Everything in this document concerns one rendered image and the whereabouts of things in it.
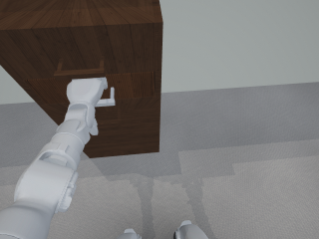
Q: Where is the left robot hand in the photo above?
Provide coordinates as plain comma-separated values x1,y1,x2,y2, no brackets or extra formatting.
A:
66,77,108,135

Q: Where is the left robot shin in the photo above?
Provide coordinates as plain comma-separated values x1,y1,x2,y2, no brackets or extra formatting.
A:
124,228,136,234

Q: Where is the right robot thigh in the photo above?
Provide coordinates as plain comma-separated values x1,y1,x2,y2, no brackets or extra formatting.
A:
175,224,208,239

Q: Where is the robot left forearm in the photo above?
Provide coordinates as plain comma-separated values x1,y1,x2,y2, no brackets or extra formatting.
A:
14,101,96,202

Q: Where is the cabinet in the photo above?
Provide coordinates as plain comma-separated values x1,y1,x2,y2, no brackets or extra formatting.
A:
0,0,163,158

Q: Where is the handle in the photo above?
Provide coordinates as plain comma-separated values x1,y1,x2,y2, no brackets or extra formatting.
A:
54,68,106,81
97,119,122,127
95,87,116,108

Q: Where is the robot left upper arm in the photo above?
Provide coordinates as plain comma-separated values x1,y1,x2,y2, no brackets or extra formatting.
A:
0,159,79,239

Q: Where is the drawer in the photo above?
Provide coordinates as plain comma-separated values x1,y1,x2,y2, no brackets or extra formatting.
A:
25,72,155,105

